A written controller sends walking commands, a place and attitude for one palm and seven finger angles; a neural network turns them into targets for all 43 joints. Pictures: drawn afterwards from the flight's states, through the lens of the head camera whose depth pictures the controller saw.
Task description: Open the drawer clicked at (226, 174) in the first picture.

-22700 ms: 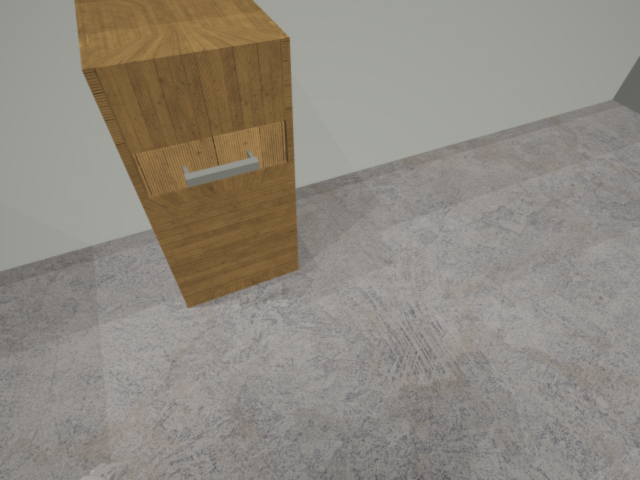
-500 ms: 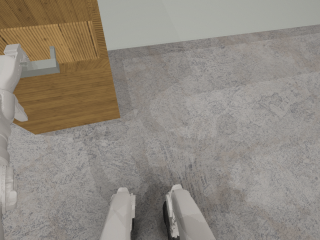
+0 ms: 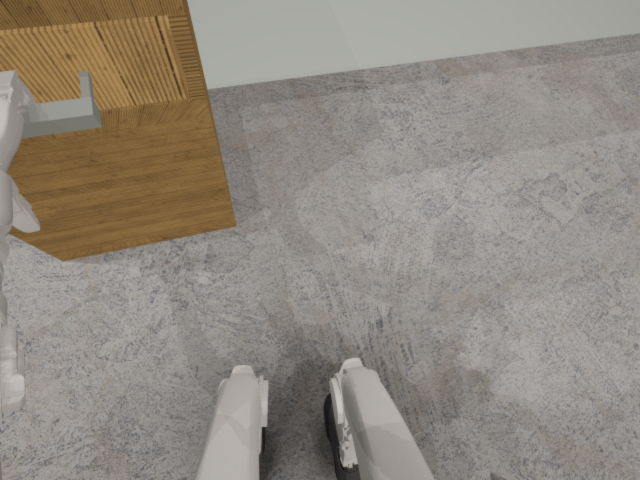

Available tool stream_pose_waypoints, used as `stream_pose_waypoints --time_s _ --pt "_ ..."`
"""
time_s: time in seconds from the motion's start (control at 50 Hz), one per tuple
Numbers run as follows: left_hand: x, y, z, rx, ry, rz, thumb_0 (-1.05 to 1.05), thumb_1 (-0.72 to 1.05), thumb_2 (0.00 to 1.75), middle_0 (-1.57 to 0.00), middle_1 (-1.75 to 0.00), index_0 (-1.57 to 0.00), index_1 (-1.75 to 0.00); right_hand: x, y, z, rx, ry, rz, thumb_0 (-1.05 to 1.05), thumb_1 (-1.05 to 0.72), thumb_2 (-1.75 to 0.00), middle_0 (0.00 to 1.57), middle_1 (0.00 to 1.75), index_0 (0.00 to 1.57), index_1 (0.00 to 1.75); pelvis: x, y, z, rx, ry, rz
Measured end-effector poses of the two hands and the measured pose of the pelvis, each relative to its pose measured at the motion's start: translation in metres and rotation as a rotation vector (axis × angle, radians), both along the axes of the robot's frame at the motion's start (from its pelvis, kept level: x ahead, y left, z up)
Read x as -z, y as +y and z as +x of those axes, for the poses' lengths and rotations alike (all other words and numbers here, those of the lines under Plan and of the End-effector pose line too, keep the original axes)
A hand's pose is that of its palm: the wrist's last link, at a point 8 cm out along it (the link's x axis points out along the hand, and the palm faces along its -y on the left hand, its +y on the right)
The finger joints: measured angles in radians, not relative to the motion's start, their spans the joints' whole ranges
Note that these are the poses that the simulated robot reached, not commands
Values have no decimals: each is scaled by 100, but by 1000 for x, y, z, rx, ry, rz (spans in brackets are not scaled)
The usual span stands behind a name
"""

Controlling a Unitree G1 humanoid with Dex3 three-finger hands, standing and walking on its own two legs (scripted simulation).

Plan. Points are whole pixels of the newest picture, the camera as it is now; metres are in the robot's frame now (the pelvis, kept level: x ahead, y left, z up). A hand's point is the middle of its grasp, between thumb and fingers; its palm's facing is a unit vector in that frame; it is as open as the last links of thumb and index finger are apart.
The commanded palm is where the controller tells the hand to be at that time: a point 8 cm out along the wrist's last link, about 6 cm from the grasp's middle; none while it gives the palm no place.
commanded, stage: lower the fingers behind the handle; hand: left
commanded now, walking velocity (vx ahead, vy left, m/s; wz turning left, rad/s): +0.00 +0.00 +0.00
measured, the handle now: (5, 107) +0.54 +0.36 +0.00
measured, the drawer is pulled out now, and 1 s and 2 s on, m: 0.00 0.00 0.03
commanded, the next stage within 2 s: close the thumb around the handle in 0.16 s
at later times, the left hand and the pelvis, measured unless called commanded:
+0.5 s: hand out of the picture +0.48 +0.36 -0.02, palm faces -0.06 -0.01 -1.00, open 12.2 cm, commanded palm +0.49 +0.33 +0.03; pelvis +0.00 +0.00 +0.00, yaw +0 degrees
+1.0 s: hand (3, 161) +0.48 +0.36 -0.02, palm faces -0.05 +0.00 -1.00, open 6.0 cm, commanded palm +0.49 +0.32 +0.03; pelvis +0.00 +0.00 +0.01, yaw +0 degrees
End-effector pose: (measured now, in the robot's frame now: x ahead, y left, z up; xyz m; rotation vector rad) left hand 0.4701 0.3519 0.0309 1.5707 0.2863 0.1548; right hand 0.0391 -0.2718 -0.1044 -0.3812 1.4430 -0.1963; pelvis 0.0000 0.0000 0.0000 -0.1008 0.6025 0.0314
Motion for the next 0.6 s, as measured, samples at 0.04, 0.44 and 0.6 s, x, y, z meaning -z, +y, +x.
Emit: stream_pose_waypoints --time_s 0.04,0.44,0.6 --pt "0 0 0 8 -2 0 0 -49 31 -32 -120 -31 -120 1 -1 0 -2 -2 -2 0 -90 -90 20 30 21 30 1 0 0 0 1 0" --pt "-2 2 -9 4 -33 -7 0 -35 36 -32 -122 -32 -121 2 4 10 -12 -16 14 0 -90 -90 20 30 21 30 -1 3 1 -2 -8 1" --pt "-2 6 -6 8 -22 -2 0 0 52 -34 -126 -35 -125 -1 3 8 -14 -18 -1 0 -90 -90 20 30 21 30 -1 4 1 -4 -7 -3"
